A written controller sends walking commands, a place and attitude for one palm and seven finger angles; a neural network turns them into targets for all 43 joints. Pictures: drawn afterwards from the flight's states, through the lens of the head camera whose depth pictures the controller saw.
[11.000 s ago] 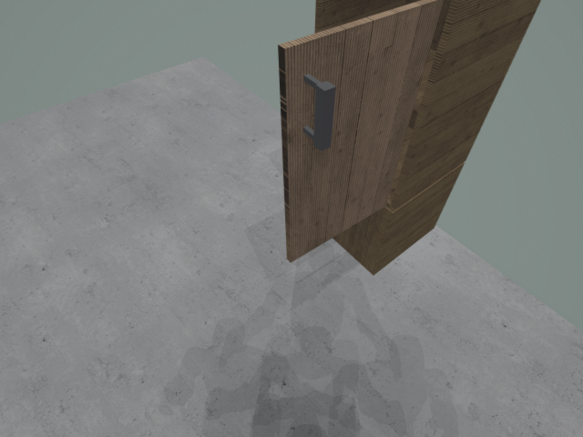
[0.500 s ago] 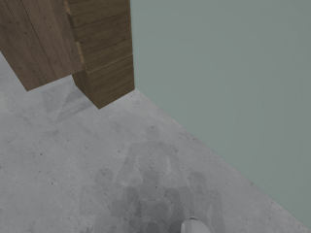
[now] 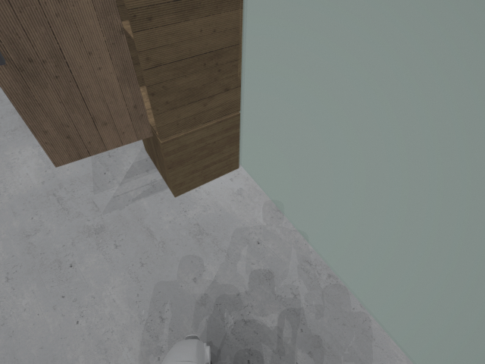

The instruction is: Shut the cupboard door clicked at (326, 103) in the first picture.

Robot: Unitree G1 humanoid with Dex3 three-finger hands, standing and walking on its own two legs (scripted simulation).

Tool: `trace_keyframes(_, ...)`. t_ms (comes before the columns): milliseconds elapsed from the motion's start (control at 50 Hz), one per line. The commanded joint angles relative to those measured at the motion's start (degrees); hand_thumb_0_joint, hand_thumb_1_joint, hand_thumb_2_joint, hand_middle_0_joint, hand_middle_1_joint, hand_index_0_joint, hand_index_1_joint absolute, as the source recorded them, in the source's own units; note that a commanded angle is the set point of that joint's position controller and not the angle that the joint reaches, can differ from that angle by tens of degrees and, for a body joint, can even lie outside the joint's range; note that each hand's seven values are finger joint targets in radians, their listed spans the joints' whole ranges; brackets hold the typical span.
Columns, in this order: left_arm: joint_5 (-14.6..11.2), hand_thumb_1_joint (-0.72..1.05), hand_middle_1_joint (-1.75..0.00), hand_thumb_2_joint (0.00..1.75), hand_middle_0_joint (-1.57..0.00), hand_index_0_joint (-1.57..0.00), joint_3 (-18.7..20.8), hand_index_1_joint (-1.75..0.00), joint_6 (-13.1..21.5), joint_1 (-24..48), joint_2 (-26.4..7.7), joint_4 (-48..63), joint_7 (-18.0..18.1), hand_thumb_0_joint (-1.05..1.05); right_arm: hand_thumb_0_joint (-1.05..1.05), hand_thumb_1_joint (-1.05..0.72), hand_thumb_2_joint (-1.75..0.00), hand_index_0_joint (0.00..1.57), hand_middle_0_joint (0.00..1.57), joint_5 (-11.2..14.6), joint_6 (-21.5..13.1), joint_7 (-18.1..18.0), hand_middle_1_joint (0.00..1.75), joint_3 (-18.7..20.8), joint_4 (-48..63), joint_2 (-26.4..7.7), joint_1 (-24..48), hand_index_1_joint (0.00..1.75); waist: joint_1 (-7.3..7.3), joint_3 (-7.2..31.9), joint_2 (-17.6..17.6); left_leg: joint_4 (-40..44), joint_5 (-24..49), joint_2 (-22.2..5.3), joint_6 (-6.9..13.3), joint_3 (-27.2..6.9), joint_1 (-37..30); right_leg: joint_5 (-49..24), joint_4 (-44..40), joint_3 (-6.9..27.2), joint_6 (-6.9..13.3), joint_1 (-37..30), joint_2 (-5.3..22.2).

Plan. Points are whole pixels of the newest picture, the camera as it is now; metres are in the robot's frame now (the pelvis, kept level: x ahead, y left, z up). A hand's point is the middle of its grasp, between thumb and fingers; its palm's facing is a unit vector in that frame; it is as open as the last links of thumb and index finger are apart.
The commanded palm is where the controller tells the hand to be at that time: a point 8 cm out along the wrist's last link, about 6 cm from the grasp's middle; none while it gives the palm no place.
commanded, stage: walk to a spot facing it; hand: left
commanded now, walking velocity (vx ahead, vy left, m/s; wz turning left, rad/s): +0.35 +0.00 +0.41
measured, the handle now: out of the picture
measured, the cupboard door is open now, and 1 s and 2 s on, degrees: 87 87 87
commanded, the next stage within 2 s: turn to face it in 0.20 s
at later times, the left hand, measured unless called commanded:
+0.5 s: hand (127, 293) +0.28 +0.26 -0.17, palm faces +0.16 -0.97 -0.17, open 7.3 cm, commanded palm none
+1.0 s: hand (133, 274) +0.32 +0.26 -0.17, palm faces +0.40 -0.89 -0.21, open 7.2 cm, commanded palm none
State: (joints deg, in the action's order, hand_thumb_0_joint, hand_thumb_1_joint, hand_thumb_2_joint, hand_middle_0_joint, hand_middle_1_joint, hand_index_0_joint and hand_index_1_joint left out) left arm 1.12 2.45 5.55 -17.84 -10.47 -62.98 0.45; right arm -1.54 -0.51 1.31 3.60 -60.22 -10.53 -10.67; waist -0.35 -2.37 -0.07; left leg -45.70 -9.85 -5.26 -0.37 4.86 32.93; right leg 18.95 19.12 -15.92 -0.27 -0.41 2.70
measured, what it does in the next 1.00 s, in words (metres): walks ahead, turning left: left foot, then right foot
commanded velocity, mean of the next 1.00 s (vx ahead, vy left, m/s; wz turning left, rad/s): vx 0.08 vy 0.00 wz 0.40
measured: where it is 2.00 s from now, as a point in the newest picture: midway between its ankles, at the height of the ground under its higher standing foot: (207, 315)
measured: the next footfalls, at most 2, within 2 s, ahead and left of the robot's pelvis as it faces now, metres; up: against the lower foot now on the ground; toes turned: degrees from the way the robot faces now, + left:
left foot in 0.12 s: +0.22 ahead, +0.12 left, +0.00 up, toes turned +10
right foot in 0.70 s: +0.37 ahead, -0.06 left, +0.00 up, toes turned +10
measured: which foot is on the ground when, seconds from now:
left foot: up 0.00-0.10, down 0.12-0.72, up 0.74-1.00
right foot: down 0.00-0.12, up 0.14-0.68, down 0.70-1.00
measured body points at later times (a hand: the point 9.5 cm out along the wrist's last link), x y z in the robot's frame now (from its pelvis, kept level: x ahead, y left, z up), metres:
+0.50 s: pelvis +0.22 +0.07 +0.01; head +0.24 +0.09 +0.45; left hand +0.27 +0.31 -0.15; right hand +0.23 -0.16 -0.14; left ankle +0.18 +0.11 -0.74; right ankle +0.31 -0.10 -0.67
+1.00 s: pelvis +0.31 +0.06 +0.00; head +0.35 +0.09 +0.44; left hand +0.30 +0.31 -0.15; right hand +0.50 -0.16 -0.14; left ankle +0.29 +0.18 -0.70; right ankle +0.34 -0.06 -0.74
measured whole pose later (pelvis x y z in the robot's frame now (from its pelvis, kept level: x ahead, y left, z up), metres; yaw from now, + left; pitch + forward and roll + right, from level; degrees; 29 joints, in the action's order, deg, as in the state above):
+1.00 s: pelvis +0.31 +0.06 +0.00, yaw +23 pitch +0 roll +1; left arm 1.4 2.5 1.1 -9.4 -11.1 -54.0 1.3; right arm -1.1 3.0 0.6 4.0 -55.5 -13.7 -7.0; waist -0.8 -6.2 2.0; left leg -49.2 -23.7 -2.1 -3.5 3.5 25.8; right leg 18.0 29.8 -12.1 -1.1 10.9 6.9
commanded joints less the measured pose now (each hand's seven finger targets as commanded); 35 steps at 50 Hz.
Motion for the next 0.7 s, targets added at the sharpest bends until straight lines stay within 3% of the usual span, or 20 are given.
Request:
trace_keyframes(0,0.35,0.9,-0.3,0.9,-0.2,-0.2,0.44,-0.3,0.26,-5.08,-6.35,0.17,0.27,0.0,0.0,-0.9,-0.9,0.2,0.2,0.24,-1.27,1.47,0.3,-0.47,5.23,-0.27,5.56,0.3,0.8,-5.15,8.5,5.66,-1.14,1.39,1.87,1.77,0.06,-32.46,-5.79,5.49,5.19,-0.15,17.13)
trace_keyframes(20,0.4,0.9,-0.3,0.9,-0.2,-0.2,0.63,-0.3,0.16,-4.9,-7.18,0.24,0.29,0.0,0.0,-0.9,-0.9,0.2,0.2,0.14,-1.37,1.41,0.3,-0.3,5.29,-0.94,5.21,0.3,0.14,-5.02,8.4,6.71,-2.9,2.45,2.63,2.76,-2.82,-36.31,-3.7,4.88,5.18,0.25,17.61)
trace_keyframes(40,0.45,0.9,-0.3,0.9,-0.2,-0.2,0.91,-0.3,0.11,-4.34,-8.13,0.37,0.25,0.0,0.0,-0.9,-0.9,0.2,0.2,-0.01,-1.56,1.19,0.3,-0.07,4.8,-1.83,2.79,0.3,-1.48,-3.94,7.29,8.29,-4.74,4.15,3.44,4.33,-7.26,-42.56,0.6,3.68,5.0,0.55,17.47)
trace_keyframes(60,0.19,0.9,-0.3,0.9,-0.2,-0.2,1.11,-0.3,-0.07,-3.73,-8.96,0.53,0.11,0.0,0.0,-0.9,-0.9,0.2,0.2,-0.36,-1.74,0.83,0.3,0.26,3.48,-3.19,-2.21,0.3,-4.12,-1.09,5.7,10.76,-3.94,6.61,4.28,6.04,-16.01,-47.5,8.37,1.44,4.08,3.11,16.31)
trace_keyframes(80,-0.08,0.9,-0.3,0.9,-0.2,-0.2,0.99,-0.3,-0.44,-3.54,-8.86,0.86,-0.16,0.0,0.0,-0.9,-0.9,0.2,0.2,-0.68,-1.67,0.57,0.3,0.97,1.57,-5.73,-9.55,0.3,-7.43,2.9,1.67,12.89,-2.49,6.67,5.23,4.27,-28.28,-42.74,20.42,0.19,2.64,9.99,14.37)
trace_keyframes(100,-0.59,0.9,-0.3,0.9,-0.2,-0.2,0.94,-0.3,-0.75,-4.77,-6.67,2.8,-0.75,0.0,0.0,-0.9,-0.9,0.2,0.2,-1.33,-1.98,-0.29,0.3,2.5,0.57,-12.37,-17.5,0.3,-10.13,10.43,-10.41,17.74,-3.53,-6.12,10.13,-15.03,-40.83,-21.14,38.67,-1.22,-0.49,22.1,7.29)
trace_keyframes(120,-0.88,0.9,-0.3,0.9,-0.2,-0.2,0.23,-0.3,-0.69,-4.22,-4.7,5.47,-1.17,0.0,0.0,-0.9,-0.9,0.2,0.2,-0.65,-2.09,-1.34,0.3,3.03,0.19,-16.1,-20.92,0.3,-9.23,15.05,-16.61,25.95,3.63,-16.93,15.88,-34.78,-47.59,10.97,55.04,4.9,-1.47,33.45,0.72)
trace_keyframes(140,-0.81,0.9,-0.3,0.9,-0.2,-0.2,0.49,-0.3,-0.86,0.45,-5.79,6.77,-0.69,0.0,0.0,-0.9,-0.9,0.2,0.2,0.17,-1.82,-2.14,0.3,3.24,0.26,-16.51,-18.36,0.3,-8.36,12.37,-7.97,28.04,6.75,-18.55,17.2,-35.24,-44.69,10.51,61.31,12.1,-0.24,37.03,2.51)
trace_keyframes(160,-0.53,0.9,-0.3,0.9,-0.2,-0.2,0.59,-0.3,-1.01,2.68,-4.9,6.87,-0.23,0.0,0.0,-0.9,-0.9,0.2,0.2,0.3,-2.18,-2.3,0.3,2.74,1.4,-14.41,-13.53,0.3,-5.96,7.82,-3.38,29.07,4.34,-16.86,15.29,-29.95,-35.22,6.98,62.46,13.34,-0.06,37.02,4.58)
trace_keyframes(180,-0.24,0.9,-0.3,0.9,-0.2,-0.2,0.29,-0.3,-1.51,2.63,-3.58,6.39,-0.29,0.0,0.0,-0.9,-0.9,0.2,0.2,0.35,-2.61,-2.54,0.3,1.71,3.14,-11.34,-9.1,0.3,-3.62,2.87,-1.74,30.24,3.18,-15.55,13.82,-26.63,-26.39,3.38,61.53,14.78,-0.44,36.94,6.18)
trace_keyframes(220,0.7,0.9,-0.3,0.9,-0.2,-0.2,0.32,-0.3,-3.0,-1.72,-1.55,3.83,-0.9,0.0,0.0,-0.9,-0.9,0.2,0.2,0.26,-3.6,-2.65,0.3,0.31,3.42,-7.18,-5.93,0.3,-0.21,-1.01,-3.95,33.15,2.43,-10.52,10.38,-16.44,-18.2,-1.45,54.84,15.38,-1.28,32.23,7.55)
trace_keyframes(260,0.75,0.9,-0.3,0.9,-0.2,-0.2,0.22,-0.3,-3.97,-4.33,-0.82,3.16,-0.97,0.0,0.0,-0.9,-0.9,0.2,0.2,0.48,-4.05,-2.54,0.3,-0.21,3.08,-5.89,-5.78,0.3,1.12,0.16,-6.44,33.98,6.41,-7.89,9.3,-10.62,-18.11,-3.97,50.1,14.61,-1.8,30.4,6.54)
trace_keyframes(300,0.66,0.9,-0.3,0.9,-0.2,-0.2,0.33,-0.3,-4.33,-3.62,-1.1,3.46,-0.76,0.0,0.0,-0.9,-0.9,0.2,0.2,0.78,-4.22,-2.66,0.3,-0.64,2.48,-5.21,-7.08,0.3,1.39,1.79,-4.76,33.59,15.21,-6.82,9.31,-9.6,-20.39,-6.56,46.09,14.51,-2.66,30.57,5.98)
trace_keyframes(340,0.42,0.9,-0.3,0.9,-0.2,-0.2,0.74,-0.3,-4.8,-0.12,-1.4,5.0,-0.46,0.0,0.0,-0.9,-0.9,0.2,0.2,0.91,-4.01,-2.75,0.3,-0.3,2.18,-5.19,-8.48,0.3,0.99,0.68,-1.47,32.86,24.12,-7.21,9.45,-10.2,-21.34,-8.75,43.21,14.39,-3.65,31.69,5.29)
trace_keyframes(420,-0.08,0.9,-0.3,0.9,-0.2,-0.2,1.38,-0.3,-5.4,5.48,-3.12,7.76,-0.28,0.0,0.0,-0.9,-0.9,0.2,0.2,0.73,-2.99,-2.8,0.3,-0.25,1.8,-7.27,-9.31,0.3,0.63,1.08,-3.74,29.43,33.91,-7.2,9.71,-11.13,-24.75,-9.02,38.43,14.23,-4.51,33.21,3.75)
trace_keyframes(540,-0.62,0.9,-0.3,0.9,-0.2,-0.2,0.97,-0.3,-5.12,14.42,-4.21,12.22,0.18,0.0,0.0,-0.9,-0.9,0.2,0.2,0.12,-1.42,-3.22,0.3,0.35,0.66,-8.29,-13.4,0.3,-2.36,2.38,-6.31,22.22,44.82,-7.49,9.66,-16.0,-31.89,-2.69,28.59,13.65,-3.79,32.34,0.51)
trace_keyframes(600,-0.84,0.9,-0.3,0.9,-0.2,-0.2,0.91,-0.3,-4.78,14.83,-4.76,13.45,0.46,0.0,0.0,-0.9,-0.9,0.2,0.2,0.02,-0.57,-3.52,0.3,0.79,0.98,-8.65,-12.62,0.3,-2.06,3.06,-7.02,18.88,46.03,-7.17,8.7,-18.94,-32.23,-0.55,20.22,13.85,-2.95,26.92,-0.83)
trace_keyframes(640,-0.95,0.9,-0.3,0.9,-0.2,-0.2,1.17,-0.3,-4.13,10.67,-5.95,13.03,0.52,0.0,0.0,-0.9,-0.9,0.2,0.2,0.75,-0.32,-3.53,0.3,1.1,1.77,-8.72,-10.55,0.3,0.34,5.04,-6.3,13.62,43.1,-4.26,5.42,-17.78,-29.36,-9.45,8.65,13.67,-2.56,16.43,-0.87)
trace_keyframes(660,-0.82,0.9,-0.3,0.9,-0.2,-0.2,1.85,-0.3,-3.65,6.04,-8.11,11.76,0.75,0.0,0.0,-0.9,-0.9,0.2,0.2,1.44,-0.44,-3.34,0.3,1.17,2.47,-8.33,-9.45,0.3,2.62,8.04,-3.45,7.3,36.64,-1.59,2.62,-15.66,-21.55,-25.64,5.28,15.87,-1.11,3.31,2.64)
trace_keyframes(680,-0.25,0.9,-0.3,0.9,-0.2,-0.2,3.07,-0.3,-3.1,0.36,-13.23,10.23,1.56,0.0,0.0,-0.9,-0.9,0.2,0.2,2.08,-0.59,-3.03,0.3,1.18,3.58,-5.72,-10.16,0.3,4.25,12.44,10.04,-6.97,5.48,5.35,-0.99,-9.92,-6.13,-52.92,7.65,28.7,5.05,-13.31,17.24)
